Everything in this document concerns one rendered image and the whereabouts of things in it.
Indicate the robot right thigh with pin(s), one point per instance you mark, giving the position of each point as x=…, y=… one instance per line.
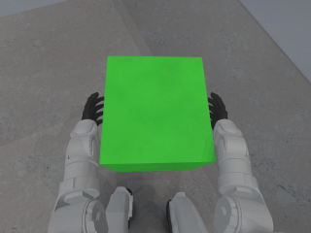
x=186, y=216

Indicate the left robot upper arm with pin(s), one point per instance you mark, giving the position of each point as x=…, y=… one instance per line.
x=83, y=217

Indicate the right robot forearm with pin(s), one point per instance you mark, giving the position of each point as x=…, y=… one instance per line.
x=236, y=176

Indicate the robot left hand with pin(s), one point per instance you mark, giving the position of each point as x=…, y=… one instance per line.
x=90, y=111

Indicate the right robot upper arm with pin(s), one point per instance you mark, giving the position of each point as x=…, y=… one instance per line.
x=235, y=214

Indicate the robot right hand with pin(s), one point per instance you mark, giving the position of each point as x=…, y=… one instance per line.
x=218, y=109

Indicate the left robot forearm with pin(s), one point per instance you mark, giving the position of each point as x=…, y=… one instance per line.
x=80, y=180

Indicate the carton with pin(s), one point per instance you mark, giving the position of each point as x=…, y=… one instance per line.
x=156, y=115

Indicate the robot right shin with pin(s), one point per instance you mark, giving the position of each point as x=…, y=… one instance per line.
x=175, y=226

